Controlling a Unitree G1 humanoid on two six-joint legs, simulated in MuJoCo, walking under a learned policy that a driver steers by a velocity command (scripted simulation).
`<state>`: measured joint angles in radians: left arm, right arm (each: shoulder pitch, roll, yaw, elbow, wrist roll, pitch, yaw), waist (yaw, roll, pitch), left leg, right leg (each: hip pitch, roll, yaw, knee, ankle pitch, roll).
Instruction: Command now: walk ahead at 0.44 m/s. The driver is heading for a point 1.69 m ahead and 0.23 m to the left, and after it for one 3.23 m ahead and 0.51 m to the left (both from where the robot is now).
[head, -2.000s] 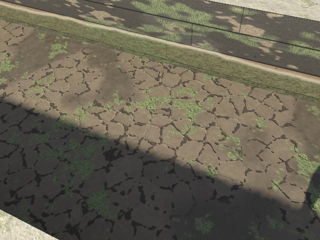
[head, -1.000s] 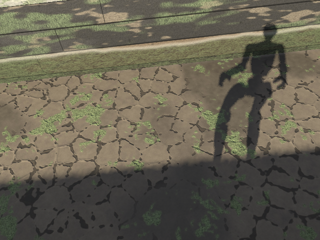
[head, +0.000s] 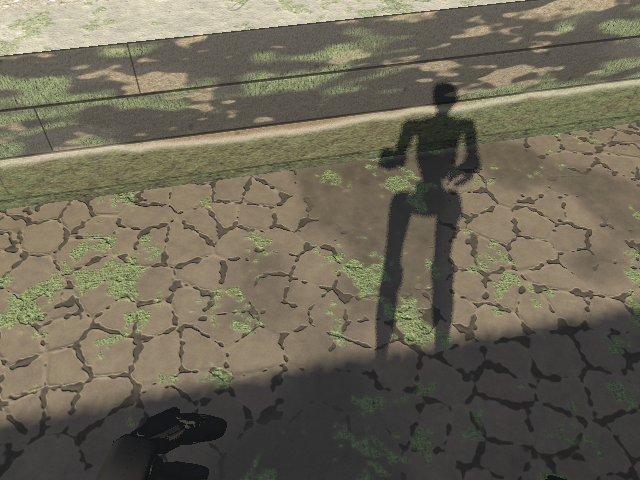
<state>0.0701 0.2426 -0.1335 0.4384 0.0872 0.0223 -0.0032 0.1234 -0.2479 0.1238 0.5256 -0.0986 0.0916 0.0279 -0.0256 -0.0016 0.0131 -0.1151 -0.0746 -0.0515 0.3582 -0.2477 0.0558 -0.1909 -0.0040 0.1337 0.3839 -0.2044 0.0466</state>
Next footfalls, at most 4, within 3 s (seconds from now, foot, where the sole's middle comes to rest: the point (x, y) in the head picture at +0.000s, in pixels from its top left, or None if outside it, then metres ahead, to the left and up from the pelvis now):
none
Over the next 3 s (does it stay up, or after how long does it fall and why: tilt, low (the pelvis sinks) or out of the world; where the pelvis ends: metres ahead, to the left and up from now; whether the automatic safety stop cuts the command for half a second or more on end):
stays up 0.00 -0.02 0.00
